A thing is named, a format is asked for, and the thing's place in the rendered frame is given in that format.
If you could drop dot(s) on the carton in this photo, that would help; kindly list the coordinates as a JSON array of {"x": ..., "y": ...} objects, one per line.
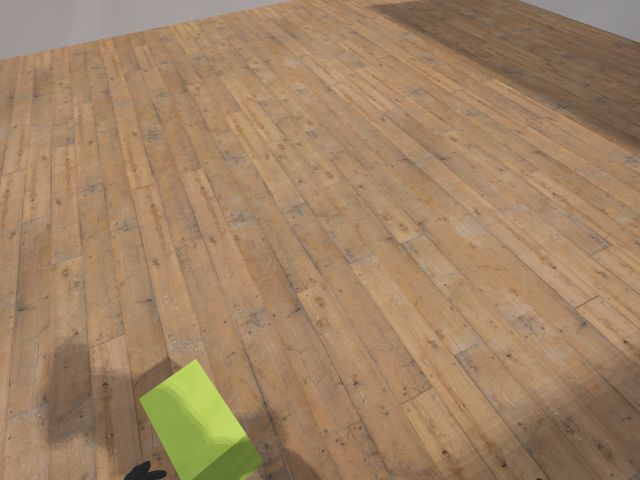
[{"x": 200, "y": 434}]

